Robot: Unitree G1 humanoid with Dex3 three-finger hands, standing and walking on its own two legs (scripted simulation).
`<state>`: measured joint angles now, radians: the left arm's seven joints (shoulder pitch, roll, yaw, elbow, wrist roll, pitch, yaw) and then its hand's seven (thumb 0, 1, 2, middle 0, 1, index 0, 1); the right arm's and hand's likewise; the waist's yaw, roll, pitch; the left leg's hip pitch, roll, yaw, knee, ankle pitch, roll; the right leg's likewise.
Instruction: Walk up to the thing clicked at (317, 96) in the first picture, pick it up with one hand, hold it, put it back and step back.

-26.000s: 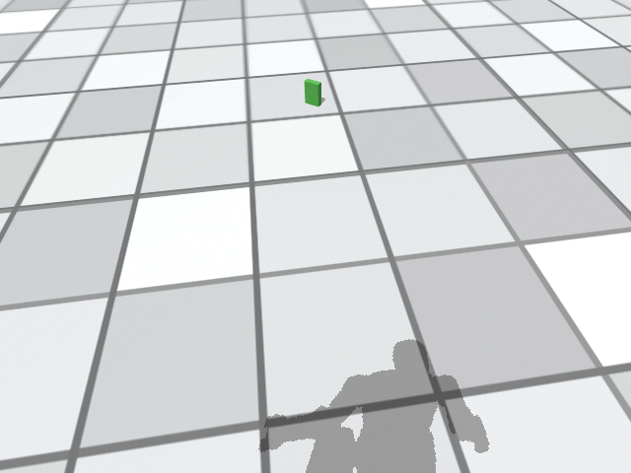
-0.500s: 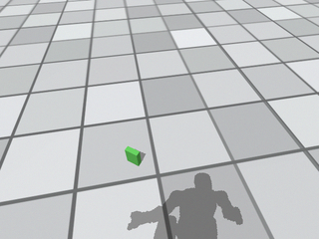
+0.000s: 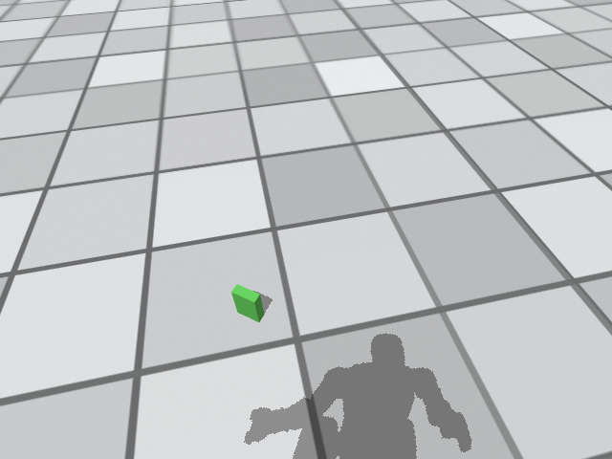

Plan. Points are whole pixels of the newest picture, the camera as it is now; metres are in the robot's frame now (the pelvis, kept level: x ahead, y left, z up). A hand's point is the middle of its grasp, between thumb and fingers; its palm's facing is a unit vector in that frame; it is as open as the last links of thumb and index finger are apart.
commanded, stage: stand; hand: left
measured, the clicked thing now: (248, 303) +0.77 +0.25 -0.71
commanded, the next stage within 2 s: walk up in 0.22 s
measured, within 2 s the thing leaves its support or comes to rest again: neither
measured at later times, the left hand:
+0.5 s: hand out of the picture +0.06 +0.32 -0.16, palm faces +0.05 -0.93 -0.36, open 7.4 cm
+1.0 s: hand (144, 357) +0.33 +0.31 -0.15, palm faces -0.11 -0.92 -0.37, open 7.4 cm
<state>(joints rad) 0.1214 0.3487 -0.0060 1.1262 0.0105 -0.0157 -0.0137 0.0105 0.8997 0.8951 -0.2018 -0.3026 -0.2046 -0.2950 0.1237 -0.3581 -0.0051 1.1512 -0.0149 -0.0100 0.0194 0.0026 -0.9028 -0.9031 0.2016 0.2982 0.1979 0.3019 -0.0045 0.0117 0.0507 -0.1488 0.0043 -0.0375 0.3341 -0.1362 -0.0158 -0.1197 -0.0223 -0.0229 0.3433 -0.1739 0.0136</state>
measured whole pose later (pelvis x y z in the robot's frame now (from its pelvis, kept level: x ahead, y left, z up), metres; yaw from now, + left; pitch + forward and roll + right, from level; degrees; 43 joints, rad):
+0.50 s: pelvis +0.05 +0.04 -0.01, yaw +2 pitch -3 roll -2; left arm 0.29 0.41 0.08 1.02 0.04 -0.02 -0.05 0.01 0.90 0.89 -0.20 -0.30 -0.21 -0.30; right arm 0.24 -0.43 -0.10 1.02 -0.04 -0.03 0.07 0.00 -0.90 -0.90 0.20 0.30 0.20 0.30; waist 0.03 0.02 0.06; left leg -0.33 0.06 0.01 0.59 -0.31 0.02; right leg -0.06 -0.05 -0.04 0.42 -0.31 0.01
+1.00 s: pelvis +0.23 +0.04 -0.02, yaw -2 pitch -2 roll +2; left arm 0.22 0.41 0.07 0.90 0.03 -0.01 -0.09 0.01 0.90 0.90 -0.20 -0.30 -0.20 -0.29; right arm 0.38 -0.40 -0.06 0.87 -0.02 -0.07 0.04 0.00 -0.90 -0.90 0.21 0.30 0.20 0.30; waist -0.04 -0.01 0.09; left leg -0.03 0.02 0.11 0.49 -0.43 -0.01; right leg -0.39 -0.06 -0.02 0.57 -0.16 -0.03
